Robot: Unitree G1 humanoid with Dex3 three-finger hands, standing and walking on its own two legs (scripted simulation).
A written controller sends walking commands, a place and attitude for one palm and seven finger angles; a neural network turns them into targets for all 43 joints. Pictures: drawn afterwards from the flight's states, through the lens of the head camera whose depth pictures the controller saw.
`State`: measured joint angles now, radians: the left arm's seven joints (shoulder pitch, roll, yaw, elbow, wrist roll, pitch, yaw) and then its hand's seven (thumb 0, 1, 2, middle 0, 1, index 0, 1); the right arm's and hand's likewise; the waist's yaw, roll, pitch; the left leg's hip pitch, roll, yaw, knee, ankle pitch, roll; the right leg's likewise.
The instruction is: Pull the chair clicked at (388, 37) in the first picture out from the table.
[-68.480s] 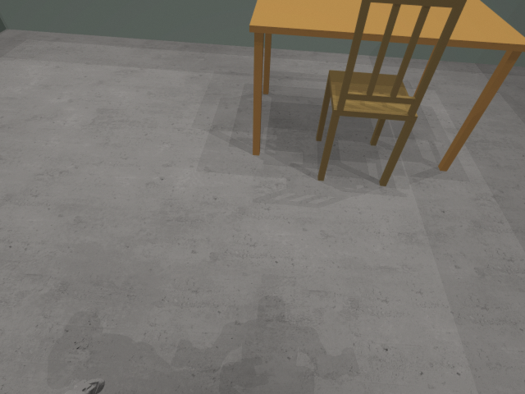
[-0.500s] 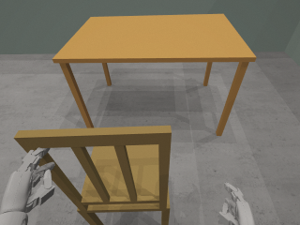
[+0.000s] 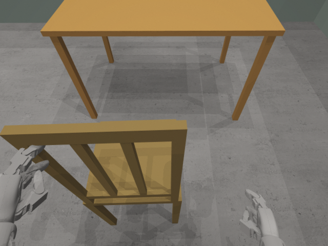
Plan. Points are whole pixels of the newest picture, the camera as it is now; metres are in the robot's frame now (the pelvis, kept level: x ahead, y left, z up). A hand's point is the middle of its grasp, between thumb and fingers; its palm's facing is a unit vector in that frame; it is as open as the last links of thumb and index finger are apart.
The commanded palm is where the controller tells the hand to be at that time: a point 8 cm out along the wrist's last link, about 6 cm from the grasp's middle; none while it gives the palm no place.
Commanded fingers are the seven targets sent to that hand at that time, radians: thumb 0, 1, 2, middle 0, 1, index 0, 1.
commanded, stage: step back with the hand held close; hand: left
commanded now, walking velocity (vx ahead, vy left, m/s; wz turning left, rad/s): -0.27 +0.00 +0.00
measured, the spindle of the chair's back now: (99, 173) +0.29 +0.21 -0.06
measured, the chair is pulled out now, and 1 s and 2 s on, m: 0.58 0.58 0.58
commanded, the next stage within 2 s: stop stepping back and stand still in 0.86 s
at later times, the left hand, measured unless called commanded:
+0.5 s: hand out of the picture +0.13 +0.29 +0.14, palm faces +0.48 -0.77 -0.42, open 7.3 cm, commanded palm +0.07 +0.32 +0.18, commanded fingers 0.00 0.90 0.90 -0.20 -0.30 -0.20 -0.30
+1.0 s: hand out of the picture +0.03 +0.28 +0.15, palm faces +0.39 -0.81 -0.43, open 7.4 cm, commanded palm -0.03 +0.33 +0.18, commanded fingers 0.00 0.90 0.90 -0.20 -0.30 -0.20 -0.30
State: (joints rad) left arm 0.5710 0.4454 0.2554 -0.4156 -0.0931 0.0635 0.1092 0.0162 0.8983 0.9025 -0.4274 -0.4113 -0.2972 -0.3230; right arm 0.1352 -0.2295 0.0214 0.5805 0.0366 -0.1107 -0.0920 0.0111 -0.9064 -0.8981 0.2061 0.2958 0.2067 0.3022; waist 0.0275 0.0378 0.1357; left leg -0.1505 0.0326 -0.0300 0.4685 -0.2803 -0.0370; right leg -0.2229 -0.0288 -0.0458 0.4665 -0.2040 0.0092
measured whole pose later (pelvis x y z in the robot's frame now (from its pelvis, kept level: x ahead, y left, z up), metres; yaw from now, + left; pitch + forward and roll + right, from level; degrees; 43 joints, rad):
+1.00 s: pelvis -0.16 +0.03 -0.01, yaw +1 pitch +1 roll -1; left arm 0.58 0.40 0.37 -0.51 -0.05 -0.21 0.13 0.01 0.89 0.90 -0.22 -0.31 -0.22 -0.30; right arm 0.21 -0.21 -0.02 0.67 0.01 -0.10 -0.08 0.01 -0.91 -0.90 0.21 0.30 0.21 0.30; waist 0.00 -0.01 -0.03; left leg -0.41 0.00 -0.03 0.83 -0.37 -0.01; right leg -0.33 -0.04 -0.02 0.54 -0.22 0.03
